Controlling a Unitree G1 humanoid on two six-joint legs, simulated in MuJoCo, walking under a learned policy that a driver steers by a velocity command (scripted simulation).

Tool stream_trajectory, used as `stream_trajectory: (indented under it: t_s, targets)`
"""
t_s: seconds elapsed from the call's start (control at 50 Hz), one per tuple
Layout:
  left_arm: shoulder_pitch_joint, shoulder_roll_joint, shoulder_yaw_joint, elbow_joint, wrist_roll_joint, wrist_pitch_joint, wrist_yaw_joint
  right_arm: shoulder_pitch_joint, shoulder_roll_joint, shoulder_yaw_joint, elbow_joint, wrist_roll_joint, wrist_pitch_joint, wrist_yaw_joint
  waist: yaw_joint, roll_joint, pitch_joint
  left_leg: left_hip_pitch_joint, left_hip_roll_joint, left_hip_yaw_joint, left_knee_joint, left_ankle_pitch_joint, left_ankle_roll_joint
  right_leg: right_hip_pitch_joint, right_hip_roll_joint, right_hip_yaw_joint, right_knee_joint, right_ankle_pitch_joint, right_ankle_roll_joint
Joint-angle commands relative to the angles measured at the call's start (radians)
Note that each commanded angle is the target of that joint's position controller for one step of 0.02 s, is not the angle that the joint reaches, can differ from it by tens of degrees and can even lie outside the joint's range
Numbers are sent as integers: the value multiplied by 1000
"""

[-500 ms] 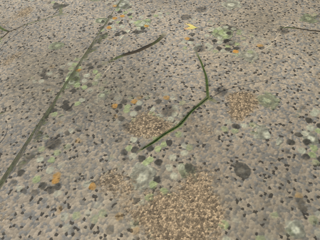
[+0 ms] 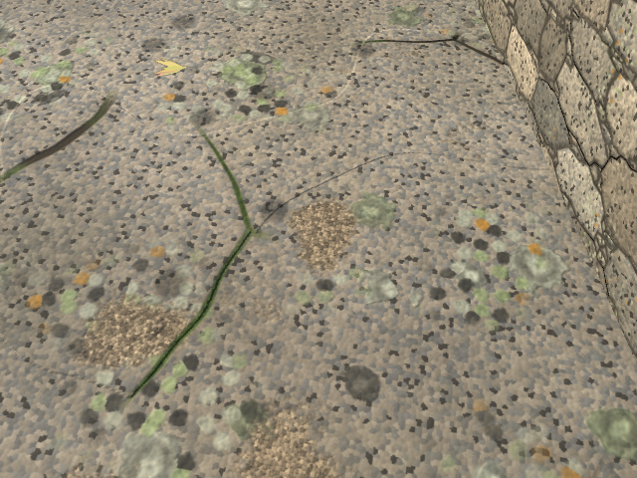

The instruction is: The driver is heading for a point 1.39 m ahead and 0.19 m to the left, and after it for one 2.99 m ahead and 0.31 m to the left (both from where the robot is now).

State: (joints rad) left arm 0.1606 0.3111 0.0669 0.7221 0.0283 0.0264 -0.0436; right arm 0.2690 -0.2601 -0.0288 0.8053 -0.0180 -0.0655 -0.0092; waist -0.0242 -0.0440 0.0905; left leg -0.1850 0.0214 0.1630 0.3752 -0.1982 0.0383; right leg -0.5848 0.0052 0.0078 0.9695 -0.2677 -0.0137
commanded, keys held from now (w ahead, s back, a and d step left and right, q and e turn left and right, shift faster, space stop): no key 0.30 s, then w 0.70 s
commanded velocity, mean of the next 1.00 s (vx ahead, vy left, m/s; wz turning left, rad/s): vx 0.27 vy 0.00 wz -0.11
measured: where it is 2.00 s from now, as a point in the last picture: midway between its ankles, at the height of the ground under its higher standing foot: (355, 300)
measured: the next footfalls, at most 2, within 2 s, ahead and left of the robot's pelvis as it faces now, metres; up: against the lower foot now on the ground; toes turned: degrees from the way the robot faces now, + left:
right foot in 0.16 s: +0.17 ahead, -0.11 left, +0.00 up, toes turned -3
left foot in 0.52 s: +0.12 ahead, +0.08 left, +0.00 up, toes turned -2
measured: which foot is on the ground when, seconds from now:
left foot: down 0.00-0.16, up 0.18-0.50, down 0.52-0.98, up 1.00-1.00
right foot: up 0.00-0.14, down 0.16-0.52, up 0.54-0.94, down 0.96-1.00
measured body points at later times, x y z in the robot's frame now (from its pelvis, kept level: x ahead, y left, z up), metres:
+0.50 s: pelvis +0.10 -0.02 +0.00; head +0.10 -0.01 +0.45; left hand +0.20 +0.23 -0.13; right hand +0.15 -0.29 -0.13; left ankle +0.07 +0.08 -0.73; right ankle +0.13 -0.11 -0.74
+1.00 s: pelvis +0.29 -0.07 -0.02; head +0.32 -0.07 +0.42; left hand +0.50 +0.15 -0.13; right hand +0.18 -0.30 -0.17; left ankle +0.09 +0.07 -0.71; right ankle +0.38 -0.15 -0.75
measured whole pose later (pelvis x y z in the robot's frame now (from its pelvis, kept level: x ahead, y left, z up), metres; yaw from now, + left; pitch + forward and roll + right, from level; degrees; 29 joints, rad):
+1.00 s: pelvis +0.29 -0.07 -0.02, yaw -3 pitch +1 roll +0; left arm 0.04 0.22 0.04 0.80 0.05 -0.06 -0.02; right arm 0.48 -0.20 -0.04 1.04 0.00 -0.06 0.00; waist -0.06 0.01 0.05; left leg -0.02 0.02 0.01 0.69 -0.46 0.03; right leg -0.45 0.01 -0.11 0.58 -0.14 -0.09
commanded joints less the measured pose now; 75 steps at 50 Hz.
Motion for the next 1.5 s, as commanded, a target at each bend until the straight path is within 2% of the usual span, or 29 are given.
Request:
stream_trajectory:
  t_s: [0.02, 0.14, 0.16, 0.18, 0.2, 0.22, 0.26, 0.3, 0.38, 0.5, 0.52, 0.54, 0.56, 0.58, 0.62, 0.7, 0.86, 0.9, 0.94, 0.96, 0.98, 1.0, 1.02, 1.06, 1.1, 1.24, 1.42, 1.48, 1.5]
  targets:
    - [58, -6, -14, -48, 0, -3, -14, -49, -123, -27, -58, 3, -7, 1, 42, 187, -132, -24, 213, -45, -70, 655, 126, 180, -7, -22, -173, 122, -2]
    - [57, 27, -8, -47, 20, -28, 5, 12, -156, -43, -23, 15, 31, 3, 40, 109, -145, 11, 204, -57, 154, 416, 69, 364, 28, -30, -504, 176, -47]
    - [97, 77, 2, -41, 31, -43, 14, 74, -129, -36, -18, 3, 36, 3, 42, -5, -192, -42, 157, -24, 286, 244, 26, 478, -65, 72, -554, 390, -66]
    - [119, 152, 10, -67, 31, -49, 25, 154, -41, -12, -49, -8, 47, 7, 10, -230, -274, -206, 57, 14, 505, -370, -23, 643, -363, 380, -519, 865, -166]
    - [155, 116, 6, -51, -22, -39, 43, 116, -67, -13, -32, 12, 80, -2, 78, -193, -369, -217, -9, -106, 596, -493, -29, 617, -399, 438, -567, 749, -299]
    - [133, 94, -2, -40, -28, -29, 51, 66, -98, -20, -37, 11, 96, 0, 64, -120, -286, -244, 7, -153, 646, -449, -35, 561, -348, 399, -617, 580, -294]
    - [27, 38, -26, -34, -9, -21, 63, 12, -82, -18, -30, 9, 102, 0, 20, -79, -157, -241, 27, -181, 581, -353, -36, 442, -260, 291, -668, 463, -228]
    - [-15, 20, -32, -31, -5, -24, 68, 64, -78, -18, 11, 0, 111, -2, -8, -79, -153, -146, 9, -162, 519, -288, -41, 383, -206, 205, -674, 483, -192]
    - [55, 76, -5, 23, -4, -23, 52, 42, -68, -17, 17, -15, 100, 14, 22, -92, -155, -141, -20, -121, 418, -280, -27, 382, -191, 262, -784, -158, -203]
    - [-4, 75, 15, 49, -24, -13, 45, 167, -35, -18, 80, -11, 65, 14, -65, -33, -72, 160, -61, -67, 53, -140, 58, 128, -152, 233, -769, -399, -154]
    - [-49, 38, 8, 33, -22, -16, 47, 233, -58, -21, 105, -17, 56, 6, -97, 37, -40, 255, -5, -164, -50, -229, 85, -1, -99, 178, -640, -399, -115]
    - [-79, -58, -15, 2, -21, -25, 43, 309, -112, -27, 116, -24, 43, -4, -111, 240, -66, 341, 243, -487, -226, -508, 126, -139, 5, 42, -322, -344, -67]
    - [-121, -23, -9, -26, -10, -34, 40, 243, -198, -53, 107, -11, 41, -9, -85, 270, 78, 183, 390, -751, -369, -704, 193, -258, 59, -24, -205, -172, -45]
    - [-115, 29, 4, -19, 4, -43, 30, 168, -157, -47, 95, -7, 35, -11, -32, 153, 129, 102, 361, -704, -375, -644, 193, -219, -6, 52, -142, -64, -46]
    - [-11, 46, 13, 42, 8, -54, 10, 86, -126, -43, 80, 6, 12, -1, 28, 139, 60, 149, 251, -518, -349, -394, 142, -165, -16, 33, -97, 34, -23]
    - [-60, 0, 3, 48, 14, -52, -1, 184, -76, -34, 131, 8, -18, 6, -6, 131, 13, 217, 183, -348, -313, -108, 140, -182, -48, -32, -52, 122, 4]
    - [-257, -20, -20, -16, 4, -60, -3, 281, -96, -36, 193, -4, -21, 0, -64, 173, 47, 238, 196, -250, -225, 314, 143, -52, -33, -109, -342, 127, -17]
    - [-212, -8, -16, -8, 3, -65, 5, 257, -110, -39, 200, -2, -19, -2, -29, 179, 32, 231, 213, -233, -164, 483, 128, 65, -6, -123, -391, 87, -55]
    - [12, 22, 4, 65, 3, -77, 23, 218, -126, -42, 203, 4, -15, -1, 84, 148, -83, 197, 182, -175, 90, 772, 94, 364, 56, -140, -478, 104, -100]
    - [188, 66, 22, 121, 17, -90, 36, 207, -114, -37, 194, 8, -14, 0, 152, 114, -192, 56, 139, -142, 306, 652, 74, 624, 3, -79, -481, 93, -130]
    - [341, 174, 49, 139, 42, -95, 49, 245, -17, -12, 146, 33, -15, 9, 176, -84, -354, -248, 35, -87, 672, 198, 30, 923, -311, 337, -540, -153, -212]
    - [350, 190, 52, 156, 12, -85, 43, 261, -41, -27, 153, 27, -17, 9, 155, -169, -423, -385, -85, -185, 884, -310, 36, 922, -436, 715, -718, -174, -279]
    - [228, 149, 42, 147, -4, -81, 40, 178, -85, -42, 136, 12, -13, 8, 105, -74, -248, -456, -10, -238, 943, -238, 54, 783, -390, 573, -719, -186, -256]
    - [92, 27, 9, 135, -7, -95, 35, 108, -43, -35, 127, 7, -19, 19, 44, 1, -81, -411, 64, -216, 835, -100, 60, 527, -292, 330, -778, -27, -208]
    - [87, -14, -5, 158, -11, -110, 38, 140, -17, -32, 143, -18, 6, 30, -2, -29, -58, -328, 85, -204, 767, -73, 41, 423, -229, 205, -812, 102, -180]
    - [225, -3, -9, 236, -19, -132, 40, -110, -5, -28, 61, -18, 28, 49, 18, -4, 12, -484, 104, -135, 519, 123, -16, 463, -180, 67, -873, 307, -198]
    - [331, 27, -10, 306, -4, -122, 62, -309, -14, -18, -13, -8, 12, 41, 55, -9, 18, -403, 21, -77, 198, 126, 46, 694, -227, 17, -769, 649, -174]
    - [290, 49, -5, 310, 0, -114, 64, -31, -56, -45, 75, -13, -5, 19, -72, -6, -132, -44, -67, -39, 100, 63, 108, 676, -189, -35, -420, 941, -132]
    - [285, 29, -13, 292, -9, -114, 61, 151, -114, -65, 123, -35, -14, 7, -136, 33, -241, 229, 54, -169, 93, 30, 154, 492, -152, -57, -167, 708, -115]
Keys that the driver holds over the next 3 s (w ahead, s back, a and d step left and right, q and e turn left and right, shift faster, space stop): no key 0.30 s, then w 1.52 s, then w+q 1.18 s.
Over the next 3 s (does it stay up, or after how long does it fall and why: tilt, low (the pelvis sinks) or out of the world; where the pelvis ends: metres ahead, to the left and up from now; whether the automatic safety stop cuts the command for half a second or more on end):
stays up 1.36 0.01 -0.01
